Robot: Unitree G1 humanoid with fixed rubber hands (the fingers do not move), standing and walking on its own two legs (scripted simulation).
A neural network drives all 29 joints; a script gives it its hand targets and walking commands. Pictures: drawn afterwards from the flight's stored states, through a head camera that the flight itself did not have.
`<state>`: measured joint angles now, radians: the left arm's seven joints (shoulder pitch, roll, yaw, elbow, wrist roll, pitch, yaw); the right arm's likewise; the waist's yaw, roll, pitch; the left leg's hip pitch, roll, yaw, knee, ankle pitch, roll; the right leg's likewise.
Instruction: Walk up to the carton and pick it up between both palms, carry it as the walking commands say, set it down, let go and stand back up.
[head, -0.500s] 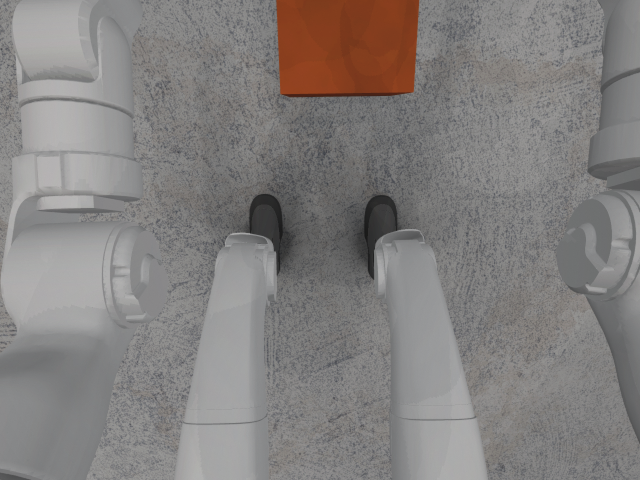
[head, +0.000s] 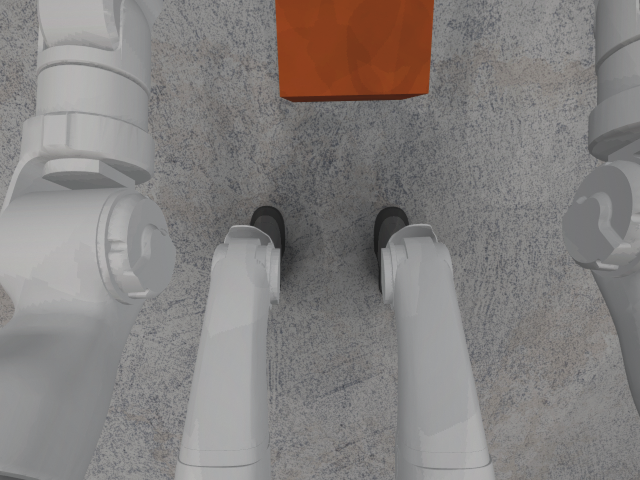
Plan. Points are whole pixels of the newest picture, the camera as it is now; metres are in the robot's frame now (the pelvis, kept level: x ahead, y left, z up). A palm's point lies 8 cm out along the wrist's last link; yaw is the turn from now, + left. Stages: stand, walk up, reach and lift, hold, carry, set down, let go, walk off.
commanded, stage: reach and lift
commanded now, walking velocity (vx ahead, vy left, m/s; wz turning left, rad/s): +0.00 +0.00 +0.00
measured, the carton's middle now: (350, 19) +0.57 -0.03 -0.48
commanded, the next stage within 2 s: none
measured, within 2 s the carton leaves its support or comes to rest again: neither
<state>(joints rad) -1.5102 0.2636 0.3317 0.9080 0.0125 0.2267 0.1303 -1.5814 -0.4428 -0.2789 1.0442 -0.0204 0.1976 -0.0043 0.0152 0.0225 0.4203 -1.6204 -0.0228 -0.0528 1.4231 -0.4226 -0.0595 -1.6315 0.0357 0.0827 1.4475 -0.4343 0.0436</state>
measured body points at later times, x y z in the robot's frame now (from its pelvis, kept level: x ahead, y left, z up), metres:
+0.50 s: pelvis -0.01 +0.00 -0.14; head +0.38 -0.02 +0.07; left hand +0.58 +0.16 -0.31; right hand +0.59 -0.21 -0.31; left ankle +0.10 +0.14 -0.55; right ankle +0.10 -0.13 -0.55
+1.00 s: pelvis +0.00 +0.00 -0.22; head +0.40 -0.01 -0.02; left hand +0.57 +0.17 -0.42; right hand +0.58 -0.20 -0.43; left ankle +0.10 +0.14 -0.55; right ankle +0.10 -0.13 -0.55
